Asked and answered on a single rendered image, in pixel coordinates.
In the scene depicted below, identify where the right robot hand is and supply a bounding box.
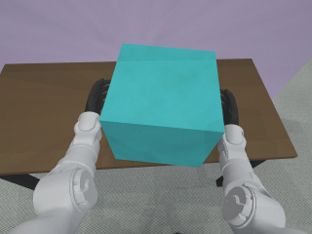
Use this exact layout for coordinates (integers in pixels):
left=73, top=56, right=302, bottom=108
left=219, top=89, right=239, bottom=126

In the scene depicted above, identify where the left robot forearm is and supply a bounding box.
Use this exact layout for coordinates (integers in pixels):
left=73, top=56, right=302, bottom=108
left=33, top=111, right=102, bottom=212

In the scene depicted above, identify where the carton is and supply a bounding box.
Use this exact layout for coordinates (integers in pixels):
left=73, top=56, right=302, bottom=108
left=99, top=43, right=225, bottom=168

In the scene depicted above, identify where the robot left upper arm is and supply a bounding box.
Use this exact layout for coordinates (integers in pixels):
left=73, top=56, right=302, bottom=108
left=8, top=168, right=98, bottom=234

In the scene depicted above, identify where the robot right upper arm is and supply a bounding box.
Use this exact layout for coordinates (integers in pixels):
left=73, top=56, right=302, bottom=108
left=221, top=185, right=309, bottom=234

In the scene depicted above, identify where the right robot forearm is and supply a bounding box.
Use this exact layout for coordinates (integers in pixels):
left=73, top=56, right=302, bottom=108
left=217, top=124, right=274, bottom=200

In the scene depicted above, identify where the table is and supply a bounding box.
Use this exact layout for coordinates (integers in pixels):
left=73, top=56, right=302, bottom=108
left=0, top=58, right=298, bottom=190

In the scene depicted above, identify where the left robot hand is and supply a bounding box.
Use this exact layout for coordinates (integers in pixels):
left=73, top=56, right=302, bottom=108
left=84, top=78, right=111, bottom=115

